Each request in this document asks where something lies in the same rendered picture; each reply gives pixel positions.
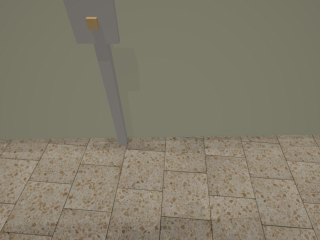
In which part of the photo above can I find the button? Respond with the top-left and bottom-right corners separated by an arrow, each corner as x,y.
85,17 -> 99,30

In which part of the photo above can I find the panel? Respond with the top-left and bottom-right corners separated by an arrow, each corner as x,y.
63,0 -> 128,146

